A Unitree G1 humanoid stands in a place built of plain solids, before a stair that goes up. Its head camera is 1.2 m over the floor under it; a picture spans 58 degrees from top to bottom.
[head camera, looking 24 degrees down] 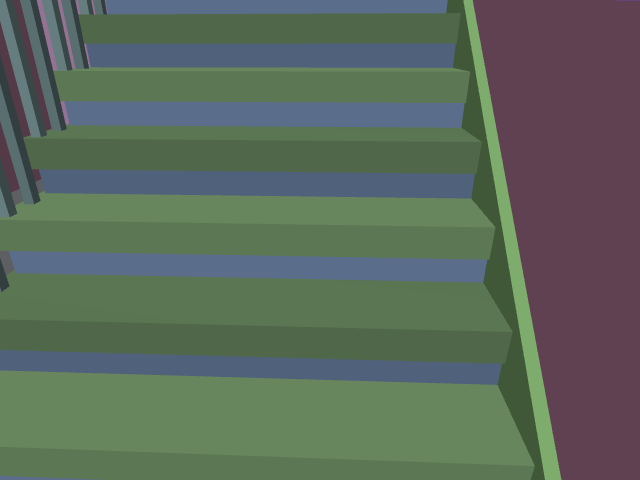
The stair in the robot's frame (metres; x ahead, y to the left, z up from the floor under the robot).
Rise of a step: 0.19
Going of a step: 0.22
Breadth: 1.44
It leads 2 degrees to the right of straight ahead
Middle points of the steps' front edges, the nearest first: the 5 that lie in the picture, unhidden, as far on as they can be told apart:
0.68 0.26 0.38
0.91 0.25 0.56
1.13 0.24 0.75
1.35 0.23 0.94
1.57 0.22 1.13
